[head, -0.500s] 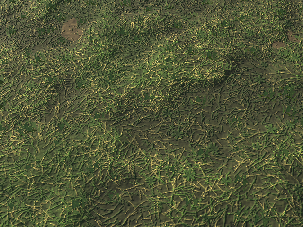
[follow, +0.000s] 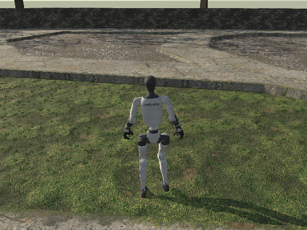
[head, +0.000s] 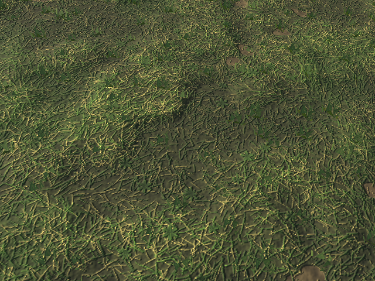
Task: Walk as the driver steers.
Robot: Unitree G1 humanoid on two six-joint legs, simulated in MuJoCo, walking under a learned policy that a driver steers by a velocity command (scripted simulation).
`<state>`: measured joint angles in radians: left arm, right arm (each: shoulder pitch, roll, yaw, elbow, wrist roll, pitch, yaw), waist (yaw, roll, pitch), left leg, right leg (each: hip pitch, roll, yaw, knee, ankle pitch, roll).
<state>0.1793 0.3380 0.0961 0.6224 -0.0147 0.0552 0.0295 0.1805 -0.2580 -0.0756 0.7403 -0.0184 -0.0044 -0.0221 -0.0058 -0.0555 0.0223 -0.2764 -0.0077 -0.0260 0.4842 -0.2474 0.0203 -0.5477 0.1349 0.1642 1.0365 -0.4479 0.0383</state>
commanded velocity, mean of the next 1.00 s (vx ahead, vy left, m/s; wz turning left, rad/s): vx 0.00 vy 0.00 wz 0.11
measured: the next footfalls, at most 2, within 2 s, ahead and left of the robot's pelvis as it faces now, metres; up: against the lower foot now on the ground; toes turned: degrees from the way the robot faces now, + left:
right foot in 0.28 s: +0.00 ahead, -0.15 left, +0.00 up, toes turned -2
right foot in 1.44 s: +0.09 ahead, -0.11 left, +0.00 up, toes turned +25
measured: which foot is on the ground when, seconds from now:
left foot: down 0.00-1.00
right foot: up 0.00-0.26, down 0.28-0.76, up 0.78-1.00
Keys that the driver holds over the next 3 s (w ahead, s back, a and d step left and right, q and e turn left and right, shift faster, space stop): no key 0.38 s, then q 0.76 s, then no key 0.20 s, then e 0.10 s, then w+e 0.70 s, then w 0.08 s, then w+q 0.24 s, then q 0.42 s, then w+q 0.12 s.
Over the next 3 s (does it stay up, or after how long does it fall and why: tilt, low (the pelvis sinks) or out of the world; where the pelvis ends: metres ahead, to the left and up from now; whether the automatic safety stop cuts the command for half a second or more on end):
stays up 0.61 0.00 -0.01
